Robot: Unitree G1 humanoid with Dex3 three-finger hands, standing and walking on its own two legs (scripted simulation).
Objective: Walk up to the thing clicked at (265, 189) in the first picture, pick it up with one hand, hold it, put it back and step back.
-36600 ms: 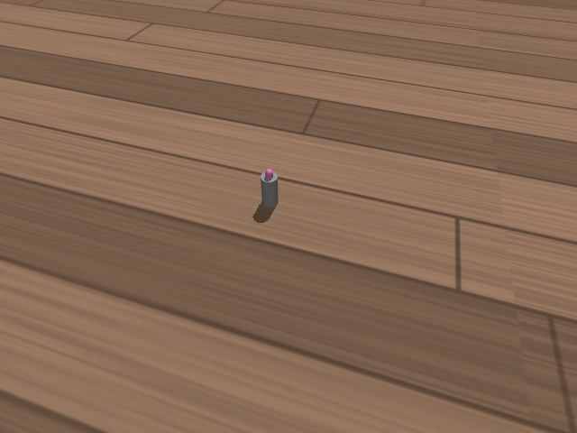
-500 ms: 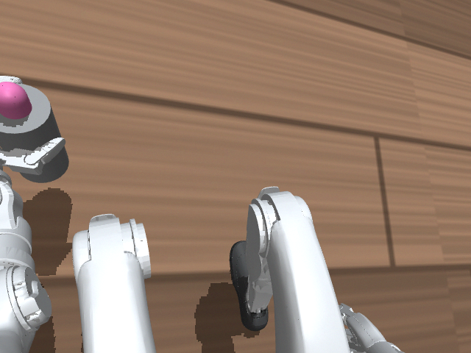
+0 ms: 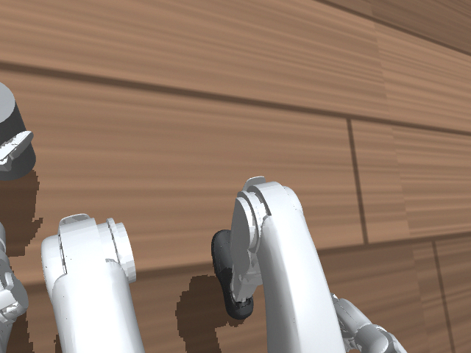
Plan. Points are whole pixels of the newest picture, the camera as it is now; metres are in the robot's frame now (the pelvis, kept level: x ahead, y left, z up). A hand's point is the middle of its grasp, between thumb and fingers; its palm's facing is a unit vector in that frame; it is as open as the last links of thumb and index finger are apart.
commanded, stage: lower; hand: left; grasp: from the side
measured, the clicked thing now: out of the picture +0.47 +0.27 -0.15
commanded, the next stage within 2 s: loosen in 0.42 s
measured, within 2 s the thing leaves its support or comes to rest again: neither
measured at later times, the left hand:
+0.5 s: hand out of the picture +0.48 +0.27 -0.17, palm faces +0.34 -0.94 -0.03, open 11.1 cm
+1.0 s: hand out of the picture +0.50 +0.27 -0.15, palm faces +0.33 -0.94 +0.00, open 13.3 cm
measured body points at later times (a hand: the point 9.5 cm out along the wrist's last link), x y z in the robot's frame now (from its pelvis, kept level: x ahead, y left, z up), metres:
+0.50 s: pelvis +0.00 +0.01 -0.01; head +0.25 +0.16 +0.32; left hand +0.46 +0.32 -0.17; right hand +0.09 -0.27 -0.06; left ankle +0.08 +0.13 -0.28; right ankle +0.14 -0.15 -0.27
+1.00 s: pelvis -0.01 +0.02 -0.01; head +0.24 +0.17 +0.33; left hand +0.48 +0.32 -0.15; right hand +0.10 -0.25 -0.05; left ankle +0.08 +0.13 -0.28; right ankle +0.14 -0.15 -0.27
